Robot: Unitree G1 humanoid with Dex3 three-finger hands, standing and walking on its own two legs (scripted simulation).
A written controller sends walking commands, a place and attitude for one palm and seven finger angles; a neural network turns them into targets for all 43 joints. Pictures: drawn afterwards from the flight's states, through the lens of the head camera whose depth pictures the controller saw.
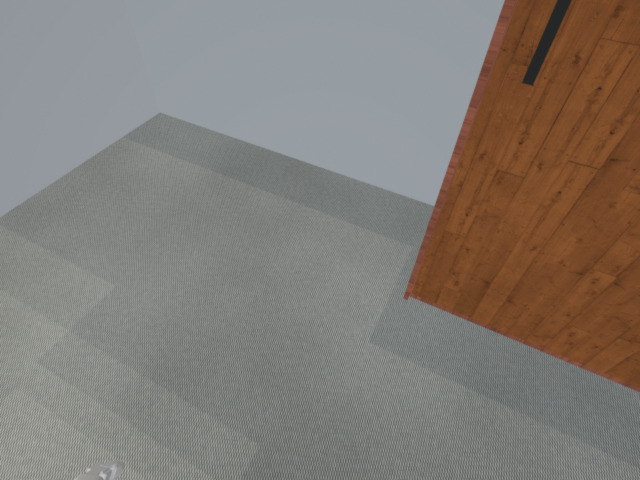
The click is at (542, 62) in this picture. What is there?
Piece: wardrobe's sliding door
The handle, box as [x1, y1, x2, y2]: [522, 0, 571, 84]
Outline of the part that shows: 571,0 557,0 522,82 528,84 533,83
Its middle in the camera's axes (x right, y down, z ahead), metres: +0.41 -0.40 +0.65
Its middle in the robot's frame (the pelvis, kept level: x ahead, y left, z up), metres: +0.81 -0.36 +0.26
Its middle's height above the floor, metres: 1.03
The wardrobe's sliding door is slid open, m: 0.00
